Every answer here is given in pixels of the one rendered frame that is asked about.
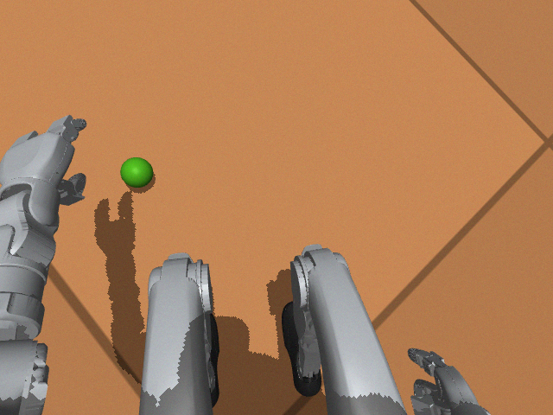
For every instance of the right robot hand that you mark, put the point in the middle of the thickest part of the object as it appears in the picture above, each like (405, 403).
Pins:
(450, 390)

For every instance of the left robot hand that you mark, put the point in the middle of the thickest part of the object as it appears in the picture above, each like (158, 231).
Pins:
(47, 157)

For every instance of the left robot arm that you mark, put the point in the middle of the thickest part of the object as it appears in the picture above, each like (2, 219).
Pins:
(28, 221)

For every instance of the right robot foot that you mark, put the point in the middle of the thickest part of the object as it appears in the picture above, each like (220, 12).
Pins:
(304, 385)

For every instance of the ball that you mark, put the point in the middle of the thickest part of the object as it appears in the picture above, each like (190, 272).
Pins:
(136, 172)

